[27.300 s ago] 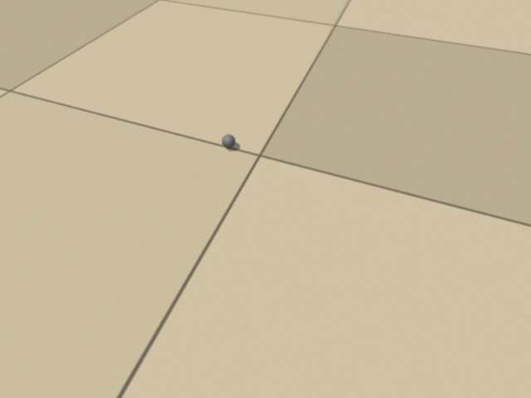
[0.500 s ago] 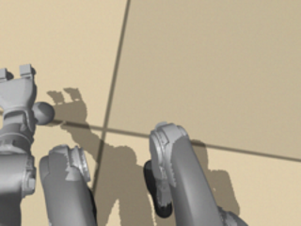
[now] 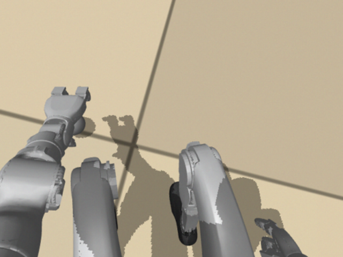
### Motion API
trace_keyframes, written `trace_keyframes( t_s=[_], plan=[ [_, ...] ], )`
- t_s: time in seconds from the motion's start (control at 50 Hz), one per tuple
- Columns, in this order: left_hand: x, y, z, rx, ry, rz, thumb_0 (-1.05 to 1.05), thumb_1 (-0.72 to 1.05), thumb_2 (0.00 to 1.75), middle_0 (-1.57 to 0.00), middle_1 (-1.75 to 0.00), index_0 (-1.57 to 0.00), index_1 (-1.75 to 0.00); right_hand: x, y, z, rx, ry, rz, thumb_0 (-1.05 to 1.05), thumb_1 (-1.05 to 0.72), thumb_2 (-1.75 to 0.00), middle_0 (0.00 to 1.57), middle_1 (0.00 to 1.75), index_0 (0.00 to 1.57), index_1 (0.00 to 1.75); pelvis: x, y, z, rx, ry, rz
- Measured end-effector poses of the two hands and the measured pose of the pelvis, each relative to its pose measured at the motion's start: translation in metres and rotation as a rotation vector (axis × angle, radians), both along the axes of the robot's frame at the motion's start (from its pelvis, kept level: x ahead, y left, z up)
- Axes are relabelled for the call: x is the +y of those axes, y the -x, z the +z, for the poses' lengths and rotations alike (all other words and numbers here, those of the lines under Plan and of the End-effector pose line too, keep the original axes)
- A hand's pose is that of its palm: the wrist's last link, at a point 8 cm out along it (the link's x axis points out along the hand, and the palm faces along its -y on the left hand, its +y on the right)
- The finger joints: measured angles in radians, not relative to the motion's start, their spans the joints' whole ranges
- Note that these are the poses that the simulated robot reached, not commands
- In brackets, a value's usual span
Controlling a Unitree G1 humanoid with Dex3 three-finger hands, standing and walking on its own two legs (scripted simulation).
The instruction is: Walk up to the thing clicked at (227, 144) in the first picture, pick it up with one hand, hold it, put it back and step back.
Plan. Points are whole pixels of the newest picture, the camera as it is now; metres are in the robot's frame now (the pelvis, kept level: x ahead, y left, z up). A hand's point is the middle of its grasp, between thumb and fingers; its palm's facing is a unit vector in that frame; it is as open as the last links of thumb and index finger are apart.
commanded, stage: withdraw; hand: left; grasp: from above
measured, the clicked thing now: (72, 123) +0.50 +0.22 -0.32
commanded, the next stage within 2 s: home in 0.08 s
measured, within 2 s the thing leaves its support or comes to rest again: neither
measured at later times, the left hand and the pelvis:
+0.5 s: hand (23, 110) +0.46 +0.27 -0.08, palm faces -0.39 -0.18 -0.90, open 11.9 cm; pelvis +0.03 +0.02 +0.04, yaw -1 degrees
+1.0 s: hand out of the picture +0.28 +0.22 +0.13, palm faces -0.15 -0.84 -0.53, open 7.4 cm; pelvis +0.03 +0.01 +0.22, yaw +3 degrees
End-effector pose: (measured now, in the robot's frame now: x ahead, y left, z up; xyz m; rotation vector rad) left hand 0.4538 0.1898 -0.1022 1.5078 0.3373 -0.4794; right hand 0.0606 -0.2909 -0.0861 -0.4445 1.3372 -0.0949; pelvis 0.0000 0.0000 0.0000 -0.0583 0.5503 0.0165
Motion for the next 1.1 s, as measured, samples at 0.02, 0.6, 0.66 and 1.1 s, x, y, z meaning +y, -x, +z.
trace_keyframes(
  t_s=[0.02,0.6,0.66,1.1],
  plan=[
    [0.001,-0.002,-0.008,-0.009,-0.003,0.001,0.00,-0.53,1.05,-0.09,-1.02,-0.07,-1.04,0.000,0.004,-0.002,0.011,0.008,-0.002,0.00,-0.91,-0.90,0.20,0.30,0.20,0.30,0.000,-0.001,-0.004,0.001,0.002,-0.002],
    [0.080,0.046,0.115,-0.026,0.213,0.386,0.00,0.28,0.91,-0.22,-0.51,-0.21,-0.52,0.039,-0.062,0.048,-0.100,-0.148,-0.064,0.00,-0.90,-0.89,0.20,0.30,0.21,0.30,0.018,-0.022,0.080,0.047,0.029,0.011],
    [0.079,0.081,0.137,-0.014,0.306,0.435,0.00,0.48,0.90,-0.22,-0.43,-0.21,-0.44,0.032,-0.088,0.079,-0.175,-0.107,-0.031,0.01,-0.90,-0.89,0.20,0.30,0.21,0.30,0.016,-0.019,0.101,0.026,0.025,0.018],
    [0.062,0.199,0.313,0.084,0.810,0.943,0.01,0.89,0.90,-0.21,-0.30,-0.21,-0.30,0.084,-0.172,0.271,-0.619,-0.179,-0.010,0.01,-0.90,-0.89,0.20,0.30,0.21,0.30,0.011,-0.040,0.259,-0.181,-0.009,0.048]
  ],
)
